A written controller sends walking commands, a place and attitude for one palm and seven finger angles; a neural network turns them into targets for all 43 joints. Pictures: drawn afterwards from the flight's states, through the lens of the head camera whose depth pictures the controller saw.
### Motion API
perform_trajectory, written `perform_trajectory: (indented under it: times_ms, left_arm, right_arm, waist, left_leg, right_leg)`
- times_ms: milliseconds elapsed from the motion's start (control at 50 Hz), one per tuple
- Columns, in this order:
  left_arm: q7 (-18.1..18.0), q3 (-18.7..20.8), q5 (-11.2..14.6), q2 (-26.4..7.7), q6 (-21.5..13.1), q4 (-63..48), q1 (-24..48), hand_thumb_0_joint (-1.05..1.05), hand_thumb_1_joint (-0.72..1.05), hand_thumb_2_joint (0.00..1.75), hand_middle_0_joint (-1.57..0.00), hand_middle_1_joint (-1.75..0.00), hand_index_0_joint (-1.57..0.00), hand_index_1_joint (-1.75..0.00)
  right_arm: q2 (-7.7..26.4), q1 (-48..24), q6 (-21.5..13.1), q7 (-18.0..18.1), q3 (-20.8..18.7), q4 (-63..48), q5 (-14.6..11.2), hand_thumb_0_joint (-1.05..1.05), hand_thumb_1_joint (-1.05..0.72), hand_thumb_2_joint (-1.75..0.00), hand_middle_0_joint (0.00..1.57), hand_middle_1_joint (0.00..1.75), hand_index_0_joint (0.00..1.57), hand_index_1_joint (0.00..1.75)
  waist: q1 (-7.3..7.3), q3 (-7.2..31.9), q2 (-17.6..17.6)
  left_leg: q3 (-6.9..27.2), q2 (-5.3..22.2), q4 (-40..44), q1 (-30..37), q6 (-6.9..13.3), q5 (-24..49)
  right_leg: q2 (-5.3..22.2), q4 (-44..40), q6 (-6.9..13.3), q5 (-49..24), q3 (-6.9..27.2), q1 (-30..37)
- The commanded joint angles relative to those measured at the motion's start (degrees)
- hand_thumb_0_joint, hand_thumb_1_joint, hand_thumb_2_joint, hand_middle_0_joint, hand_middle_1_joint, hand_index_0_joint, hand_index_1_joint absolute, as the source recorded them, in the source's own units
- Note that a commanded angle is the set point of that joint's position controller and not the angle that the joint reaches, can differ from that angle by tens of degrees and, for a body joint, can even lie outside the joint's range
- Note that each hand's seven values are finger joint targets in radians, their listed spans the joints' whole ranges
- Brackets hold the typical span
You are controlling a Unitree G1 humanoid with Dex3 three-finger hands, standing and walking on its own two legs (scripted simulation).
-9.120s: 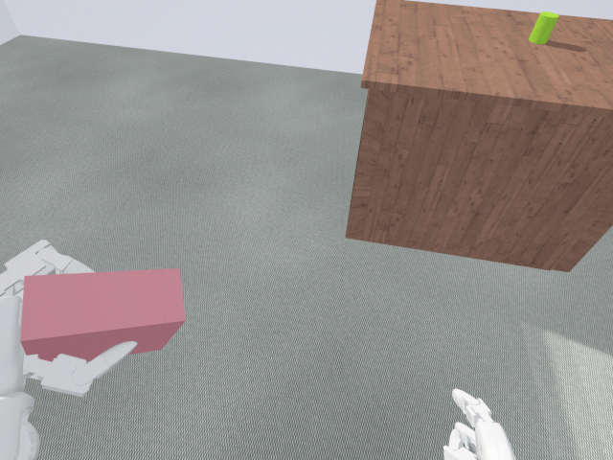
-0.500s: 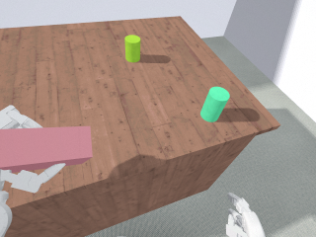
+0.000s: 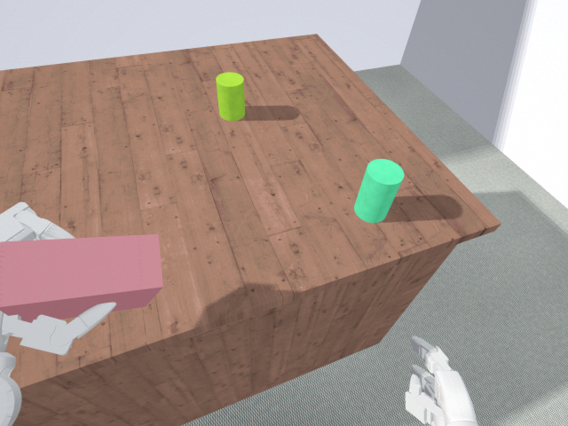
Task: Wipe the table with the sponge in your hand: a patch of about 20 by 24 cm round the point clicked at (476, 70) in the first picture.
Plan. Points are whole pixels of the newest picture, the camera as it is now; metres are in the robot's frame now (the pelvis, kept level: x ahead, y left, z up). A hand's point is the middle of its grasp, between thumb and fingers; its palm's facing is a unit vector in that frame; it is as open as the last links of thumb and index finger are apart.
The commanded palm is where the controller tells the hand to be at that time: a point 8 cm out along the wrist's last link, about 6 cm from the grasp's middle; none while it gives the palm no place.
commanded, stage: turn the palm down, sponge in hand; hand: left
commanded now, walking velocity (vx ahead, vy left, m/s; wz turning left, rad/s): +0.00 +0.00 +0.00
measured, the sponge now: (110, 278) +0.23 +0.21 +0.14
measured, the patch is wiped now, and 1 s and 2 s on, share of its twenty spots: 0.00 0.00 0.00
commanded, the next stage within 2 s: none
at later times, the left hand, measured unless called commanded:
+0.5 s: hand (80, 284) +0.21 +0.22 +0.17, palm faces +0.33 -0.72 -0.61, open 9.3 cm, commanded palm +0.17 +0.27 +0.20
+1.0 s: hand (81, 239) +0.25 +0.23 +0.19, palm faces +0.36 -0.44 -0.82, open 9.3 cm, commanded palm +0.20 +0.25 +0.22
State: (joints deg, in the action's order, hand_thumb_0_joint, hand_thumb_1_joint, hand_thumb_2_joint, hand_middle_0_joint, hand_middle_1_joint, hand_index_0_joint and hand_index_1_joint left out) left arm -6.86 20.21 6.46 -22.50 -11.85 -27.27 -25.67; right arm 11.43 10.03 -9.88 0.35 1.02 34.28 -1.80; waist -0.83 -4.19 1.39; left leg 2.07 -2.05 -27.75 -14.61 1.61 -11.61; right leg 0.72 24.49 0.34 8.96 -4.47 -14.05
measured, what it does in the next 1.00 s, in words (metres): shifts its weight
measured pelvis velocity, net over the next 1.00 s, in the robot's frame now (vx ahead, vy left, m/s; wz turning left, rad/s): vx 0.04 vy -0.05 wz -0.01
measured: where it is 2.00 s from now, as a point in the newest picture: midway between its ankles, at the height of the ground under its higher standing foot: outside the picture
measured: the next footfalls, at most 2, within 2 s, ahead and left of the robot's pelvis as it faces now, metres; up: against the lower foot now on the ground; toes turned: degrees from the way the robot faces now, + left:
none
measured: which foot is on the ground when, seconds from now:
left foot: down 0.00-1.00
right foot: down 0.00-1.00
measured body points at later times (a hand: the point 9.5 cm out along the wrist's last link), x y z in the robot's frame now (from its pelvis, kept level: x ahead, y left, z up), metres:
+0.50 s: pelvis +0.03 -0.02 -0.01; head +0.03 -0.03 +0.44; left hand +0.19 +0.26 +0.20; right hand +0.24 -0.23 -0.08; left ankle +0.04 +0.10 -0.74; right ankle +0.05 -0.12 -0.74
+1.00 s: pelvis +0.04 -0.05 -0.01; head +0.03 -0.09 +0.44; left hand +0.22 +0.25 +0.24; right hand +0.24 -0.28 -0.10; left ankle +0.04 +0.10 -0.74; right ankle +0.05 -0.12 -0.74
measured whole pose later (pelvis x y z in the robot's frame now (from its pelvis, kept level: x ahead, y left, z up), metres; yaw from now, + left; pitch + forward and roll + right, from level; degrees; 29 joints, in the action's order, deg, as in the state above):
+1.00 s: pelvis +0.04 -0.05 -0.01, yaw -1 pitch -1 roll +0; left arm -4.6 20.1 -11.4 -37.0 11.6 -30.9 -23.3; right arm 16.4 10.6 -0.4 4.8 0.6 32.8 -2.5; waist -5.5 2.1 -5.5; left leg 2.5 1.1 -34.8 -14.8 -2.0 -19.4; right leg -2.9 34.8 4.2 18.3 -3.9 -16.1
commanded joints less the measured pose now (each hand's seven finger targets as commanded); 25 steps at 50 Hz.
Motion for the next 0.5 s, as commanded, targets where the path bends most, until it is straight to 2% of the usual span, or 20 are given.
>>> perform_trajectory:
  times_ms: [0,40,60,80,100,120,140,160,200,240,260,280,300,340,360,380,400,440,460,480]
  left_arm:
    - [-0.7,5.8,0.2,-7.9,-2.6,-10.4,3.1,0.00,0.10,1.30,-1.20,-1.60,-1.20,-1.60]
    - [-0.6,5.4,0.0,-7.7,-2.3,-11.4,3.7,0.00,0.10,1.30,-1.20,-1.60,-1.20,-1.60]
    - [-0.9,20.0,-4.3,-52.9,-12.2,-32.7,55.2,0.00,0.10,1.30,-1.20,-1.60,-1.20,-1.60]
    - [0.2,17.5,-7.8,-25.3,-1.0,-4.0,36.5,0.00,0.10,1.30,-1.20,-1.60,-1.20,-1.60]
    - [0.1,8.4,-5.1,-18.3,1.8,2.1,25.3,0.00,0.10,1.30,-1.20,-1.60,-1.20,-1.60]
    - [0.2,9.0,-5.7,-15.5,2.9,-1.2,21.8,0.00,0.10,1.30,-1.20,-1.60,-1.20,-1.60]
    - [2.0,5.9,-2.6,-10.8,5.9,0.0,18.1,0.00,0.10,1.30,-1.20,-1.60,-1.20,-1.60]
    - [3.4,4.9,0.3,-8.6,9.9,3.8,14.5,0.00,0.10,1.30,-1.20,-1.60,-1.20,-1.60]
    - [6.0,3.7,0.1,-10.2,14.7,-2.2,7.2,0.00,0.10,1.30,-1.20,-1.60,-1.20,-1.60]
    - [6.9,1.9,-4.3,-11.7,18.0,-8.0,4.1,0.00,0.10,1.30,-1.20,-1.60,-1.20,-1.60]
    - [6.5,3.4,-6.2,-14.3,18.7,-12.1,4.3,0.00,0.10,1.30,-1.20,-1.60,-1.20,-1.60]
    - [5.8,4.2,-8.5,-15.6,17.4,-15.8,5.2,0.00,0.10,1.30,-1.20,-1.60,-1.20,-1.60]
    - [5.0,5.8,-8.8,-15.4,15.7,-16.5,2.4,0.00,0.10,1.30,-1.20,-1.60,-1.20,-1.60]
    - [2.8,10.9,-8.1,-18.8,10.6,-22.0,1.2,0.00,0.10,1.30,-1.20,-1.60,-1.20,-1.60]
    - [1.0,15.6,-7.4,-23.5,8.5,-25.5,3.1,0.00,0.10,1.30,-1.20,-1.60,-1.20,-1.60]
    - [-0.4,13.3,-8.1,-20.5,6.1,-26.6,4.7,0.00,0.10,1.30,-1.20,-1.60,-1.20,-1.60]
    - [-1.7,13.4,-7.9,-18.3,4.5,-22.3,-0.4,0.00,0.10,1.30,-1.20,-1.60,-1.20,-1.60]
    - [-3.0,13.8,-8.3,-18.5,3.6,-19.0,-0.2,0.00,0.10,1.30,-1.20,-1.60,-1.20,-1.60]
    - [-3.6,14.6,-9.5,-20.6,4.5,-18.7,4.0,0.00,0.10,1.30,-1.20,-1.60,-1.20,-1.60]
    - [-3.6,12.1,-10.2,-18.5,5.8,-16.0,4.1,0.00,0.10,1.30,-1.20,-1.60,-1.20,-1.60]
  right_arm:
    - [7.8,-5.4,-2.4,0.7,-3.2,-9.1,-0.3,0.00,-0.90,-0.90,0.20,0.30,0.20,0.30]
    - [7.9,-5.5,-2.2,0.7,-3.2,-9.3,-0.3,0.00,-0.90,-0.90,0.20,0.30,0.20,0.30]
    - [10.5,6.1,0.7,6.0,6.9,-14.6,-4.1,0.00,-0.90,-0.90,0.20,0.30,0.20,0.30]
    - [7.2,-3.4,0.4,4.0,-2.2,-8.8,4.2,0.00,-0.90,-0.90,0.20,0.30,0.20,0.30]
    - [9.0,-5.0,-0.4,0.4,-1.2,-10.0,3.6,0.00,-0.90,-0.90,0.20,0.30,0.20,0.30]
    - [10.9,-5.8,0.3,-0.4,-2.1,-8.7,2.8,0.00,-0.90,-0.90,0.20,0.30,0.20,0.30]
    - [10.2,-7.7,0.5,0.3,-1.6,-9.8,1.6,0.00,-0.90,-0.90,0.20,0.30,0.20,0.30]
    - [10.3,-11.1,1.1,0.2,-0.7,-9.9,-0.6,0.00,-0.90,-0.90,0.20,0.30,0.20,0.30]
    - [11.3,-10.1,1.8,0.2,-0.8,-10.0,-0.9,0.00,-0.90,-0.90,0.20,0.30,0.20,0.30]
    - [10.8,-12.0,2.9,-0.2,-0.2,-12.1,-0.9,0.00,-0.90,-0.90,0.20,0.30,0.20,0.30]
    - [10.5,-14.5,3.7,-0.6,0.4,-13.3,-1.6,0.00,-0.90,-0.90,0.20,0.30,0.20,0.30]
    - [10.0,-12.6,3.8,-0.6,0.2,-13.8,-0.1,0.00,-0.90,-0.90,0.20,0.30,0.20,0.30]
    - [9.7,-12.3,3.9,-0.4,-0.3,-13.7,0.7,0.00,-0.90,-0.90,0.20,0.30,0.20,0.30]
    - [9.7,-11.3,3.6,0.2,-0.9,-14.0,1.5,0.00,-0.90,-0.90,0.20,0.30,0.20,0.30]
    - [10.2,-12.0,3.6,0.7,-0.9,-14.1,1.0,0.00,-0.90,-0.90,0.20,0.30,0.20,0.30]
    - [8.2,-10.3,2.9,1.0,-0.8,-13.8,1.7,0.00,-0.90,-0.90,0.20,0.30,0.20,0.30]
    - [7.9,-8.2,2.4,1.1,-1.4,-11.9,1.8,0.00,-0.90,-0.90,0.20,0.30,0.20,0.30]
    - [8.8,-6.1,2.9,1.1,-2.3,-9.5,1.8,0.00,-0.90,-0.90,0.20,0.30,0.20,0.30]
    - [9.4,-6.9,3.3,1.1,-2.3,-9.3,1.4,0.00,-0.90,-0.90,0.20,0.30,0.20,0.30]
    - [8.8,-6.1,3.6,1.3,-2.3,-9.0,1.8,0.00,-0.90,-0.90,0.20,0.30,0.20,0.30]
  waist:
    - [0.07,9.2,-1.9]
    - [0.18,9.3,-1.7]
    - [5.13,11.6,-13.6]
    - [-5.21,22.1,-15.9]
    - [-1.62,12.3,-10.5]
    - [-1.90,17.0,-10.5]
    - [-2.93,15.6,-12.9]
    - [-3.04,12.5,-10.9]
    - [-4.29,9.1,-6.1]
    - [-4.07,6.0,-3.3]
    - [-3.75,7.0,-3.7]
    - [-3.44,6.6,-2.7]
    - [-3.45,7.1,-0.9]
    - [-3.96,12.1,0.5]
    - [-4.12,14.5,-0.9]
    - [-4.80,14.7,-4.7]
    - [-4.61,13.1,-5.8]
    - [-3.63,12.4,-9.8]
    - [-2.74,12.3,-12.1]
    - [-2.92,11.9,-13.0]
  left_leg:
    - [5.8,6.3,6.9,0.5,-0.7,0.1]
    - [5.6,6.5,6.8,1.2,-0.7,0.7]
    - [4.8,5.4,5.8,-10.1,2.0,-17.1]
    - [-0.1,1.6,3.4,3.4,-1.3,-1.6]
    - [1.9,0.9,4.9,0.0,-2.3,2.5]
    - [1.1,2.4,3.5,5.6,-2.9,4.9]
    - [1.2,2.0,4.4,5.7,-2.8,-0.4]
    - [1.0,2.4,4.9,3.6,-2.5,-7.7]
    - [1.0,2.6,6.2,0.5,-1.7,-6.3]
    - [0.7,2.8,5.6,-1.6,-0.8,-3.8]
    - [-0.4,2.8,4.8,-0.9,-0.4,-4.3]
    - [0.3,2.9,4.4,-2.1,-0.5,-1.7]
    - [0.0,3.0,3.2,-1.4,-0.3,-0.4]
    - [-0.3,3.0,0.8,-0.1,-0.2,1.9]
    - [-0.6,3.0,0.1,0.5,-0.3,-0.4]
    - [-0.7,2.7,-0.4,0.1,-0.8,2.7]
    - [-1.2,3.0,-1.5,0.7,-1.1,4.1]
    - [-1.5,2.5,-3.2,-0.3,-1.0,4.8]
    - [-1.8,2.4,-3.7,-0.2,-0.9,3.7]
    - [-1.8,2.1,-4.0,-1.1,-0.9,5.1]
  right_leg:
    - [5.5,-4.6,0.3,-0.2,6.4,5.3]
    - [5.6,-4.8,0.3,-0.7,6.6,5.5]
    - [0.3,2.7,-4.5,13.9,6.1,8.4]
    - [-0.1,3.8,1.3,6.0,1.9,7.3]
    - [-1.8,2.4,1.8,2.9,-1.4,2.7]
    - [-3.1,4.9,1.9,0.2,-0.9,0.7]
    - [-2.2,4.3,1.7,1.4,-0.4,0.0]
    - [-2.2,3.7,1.9,3.9,0.0,-0.5]
    - [-1.3,2.6,1.6,2.1,-1.1,1.3]
    - [-1.5,3.6,1.4,2.5,-1.4,0.4]
    - [-2.0,3.8,1.2,3.8,-0.7,-0.1]
    - [-1.7,4.2,1.2,3.3,-1.2,-0.3]
    - [-2.0,4.4,0.9,3.5,-1.2,-1.1]
    - [-2.4,4.9,0.4,3.7,-0.7,-1.4]
    - [-2.8,4.9,0.2,6.2,0.2,-2.0]
    - [-2.5,5.1,0.8,4.8,-0.1,-1.1]
    - [-2.7,5.2,0.8,3.4,-0.2,-2.1]
    - [-2.0,5.4,0.7,1.7,0.5,-3.6]
    - [-1.7,5.0,0.8,3.0,1.4,-4.5]
    - [-0.9,4.8,0.9,1.4,1.2,-3.6]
